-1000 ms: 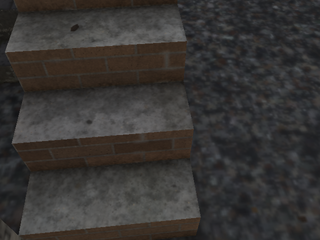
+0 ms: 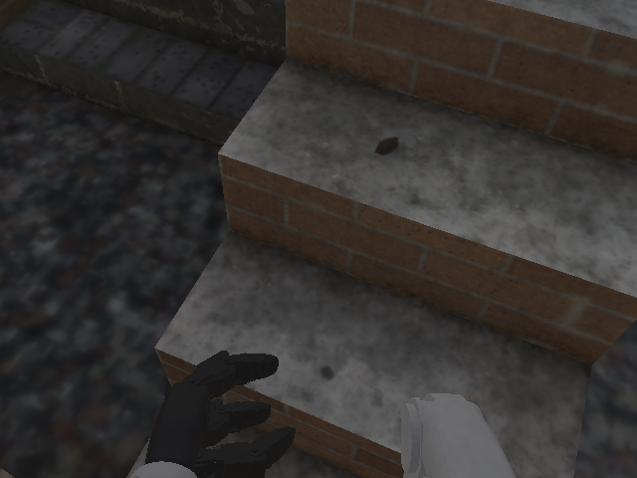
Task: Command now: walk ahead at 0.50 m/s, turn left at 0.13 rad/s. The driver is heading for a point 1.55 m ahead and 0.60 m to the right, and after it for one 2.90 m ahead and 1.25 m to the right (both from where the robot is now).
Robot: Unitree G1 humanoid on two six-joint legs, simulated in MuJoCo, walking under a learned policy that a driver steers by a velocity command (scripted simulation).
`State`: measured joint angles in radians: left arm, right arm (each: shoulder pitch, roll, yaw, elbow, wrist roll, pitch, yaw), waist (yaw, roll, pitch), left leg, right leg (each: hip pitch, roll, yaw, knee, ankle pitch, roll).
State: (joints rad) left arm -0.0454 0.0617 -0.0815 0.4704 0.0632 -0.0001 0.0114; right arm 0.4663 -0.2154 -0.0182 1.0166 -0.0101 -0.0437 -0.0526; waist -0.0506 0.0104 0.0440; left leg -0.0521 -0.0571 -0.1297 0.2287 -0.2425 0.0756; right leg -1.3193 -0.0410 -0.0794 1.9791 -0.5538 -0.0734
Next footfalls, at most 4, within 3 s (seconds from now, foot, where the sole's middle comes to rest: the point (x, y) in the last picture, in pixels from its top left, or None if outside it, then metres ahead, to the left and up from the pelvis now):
0.08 right None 0.18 -0.11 -0.59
0.60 left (275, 321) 0.56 0.06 -0.40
1.20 right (487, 181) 0.68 -0.26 -0.20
1.78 left None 0.97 -0.28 -0.01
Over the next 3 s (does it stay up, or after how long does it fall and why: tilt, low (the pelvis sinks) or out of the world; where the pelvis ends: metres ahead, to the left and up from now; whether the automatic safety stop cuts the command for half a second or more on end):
stays up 1.06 -0.38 0.94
